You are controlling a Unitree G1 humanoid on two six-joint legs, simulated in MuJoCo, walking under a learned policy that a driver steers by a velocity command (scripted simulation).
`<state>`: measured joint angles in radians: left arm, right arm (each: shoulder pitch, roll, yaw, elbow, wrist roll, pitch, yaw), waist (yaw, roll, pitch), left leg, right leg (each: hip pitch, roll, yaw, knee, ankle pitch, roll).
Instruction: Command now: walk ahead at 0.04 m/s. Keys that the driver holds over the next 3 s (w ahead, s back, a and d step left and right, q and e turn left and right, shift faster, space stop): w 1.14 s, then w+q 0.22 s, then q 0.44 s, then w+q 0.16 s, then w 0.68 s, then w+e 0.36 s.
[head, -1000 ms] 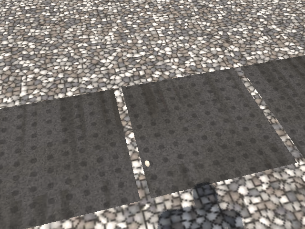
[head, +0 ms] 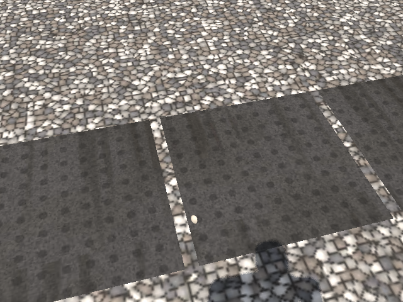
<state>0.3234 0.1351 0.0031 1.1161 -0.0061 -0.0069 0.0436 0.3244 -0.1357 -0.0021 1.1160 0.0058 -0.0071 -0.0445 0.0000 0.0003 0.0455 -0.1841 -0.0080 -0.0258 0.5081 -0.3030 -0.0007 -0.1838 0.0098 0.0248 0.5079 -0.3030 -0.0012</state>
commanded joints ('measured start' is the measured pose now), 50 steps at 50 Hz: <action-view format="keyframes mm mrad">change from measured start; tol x32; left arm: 1 104 64 9 4 0 -3 3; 15 252 195 53 -33 -33 -103 -29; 35 -461 124 20 -393 -31 -108 -82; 41 142 341 103 -250 -11 -90 -52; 50 -118 169 41 -209 9 -127 -87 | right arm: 1 104 -64 -9 4 0 -3 -3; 16 26 -39 -8 -131 31 -143 49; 20 513 -271 -84 11 12 -131 62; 50 82 -146 -49 -207 15 -80 28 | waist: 1 0 1 24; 17 -41 -155 103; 20 -182 383 -41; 35 -45 100 122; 40 196 161 -183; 42 104 -272 -497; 50 -51 -48 -17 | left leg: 1 -29 -10 15 -86 58 22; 5 -173 6 -29 -69 -440 90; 17 -273 -9 41 134 -140 125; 20 478 345 -663 -300 133 277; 31 72 140 -56 -406 583 142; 39 337 213 -30 -60 1213 113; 41 -30 93 5 503 722 79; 42 -390 -93 -100 848 -254 42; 50 -356 158 -49 689 66 50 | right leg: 1 -28 9 -14 -86 58 -21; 5 -171 -13 38 -78 -448 -91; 16 55 -319 513 -186 -70 -282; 19 -437 -33 45 362 281 -84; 22 -754 -20 98 836 -73 -88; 39 -143 65 -117 41 268 -145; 42 709 -430 697 -87 95 -432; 50 -118 -194 154 -411 228 -263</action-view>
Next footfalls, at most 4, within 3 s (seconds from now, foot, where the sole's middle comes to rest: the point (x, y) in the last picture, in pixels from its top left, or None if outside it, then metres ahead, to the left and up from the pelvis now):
0.80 right None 0.47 -0.06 -0.77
1.38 left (158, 232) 0.75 0.19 -0.77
1.92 right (199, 192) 0.93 0.04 -0.77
2.40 left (118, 187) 0.95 0.37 -0.77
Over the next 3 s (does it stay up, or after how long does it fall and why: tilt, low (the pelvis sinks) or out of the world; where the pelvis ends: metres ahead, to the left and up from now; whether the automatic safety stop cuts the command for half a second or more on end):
stays up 1.20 0.34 -0.02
